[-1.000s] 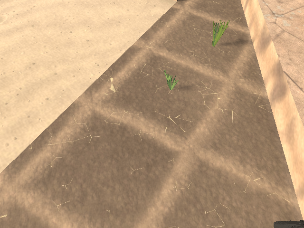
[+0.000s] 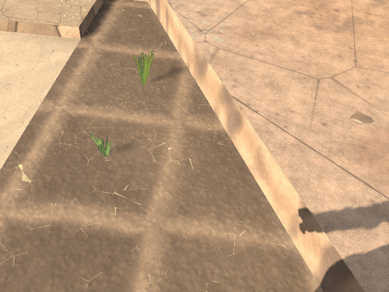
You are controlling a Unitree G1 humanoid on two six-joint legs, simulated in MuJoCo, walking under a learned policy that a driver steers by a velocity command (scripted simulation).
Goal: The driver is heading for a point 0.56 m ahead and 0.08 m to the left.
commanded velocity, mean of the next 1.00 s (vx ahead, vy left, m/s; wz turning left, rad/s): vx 0.79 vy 0.00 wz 0.13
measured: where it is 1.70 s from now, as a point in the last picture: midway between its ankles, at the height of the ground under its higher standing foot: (215, 212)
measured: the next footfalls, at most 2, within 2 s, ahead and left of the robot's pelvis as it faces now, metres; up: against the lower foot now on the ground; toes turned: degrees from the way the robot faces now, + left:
right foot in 0.28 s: +0.31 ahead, -0.21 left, +0.00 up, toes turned -16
left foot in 0.74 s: +0.77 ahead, -0.14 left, +0.00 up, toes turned +7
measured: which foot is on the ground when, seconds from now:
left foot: down 0.00-0.28, up 0.30-0.72, down 0.74-1.00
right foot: up 0.00-0.26, down 0.28-0.70, up 0.72-1.00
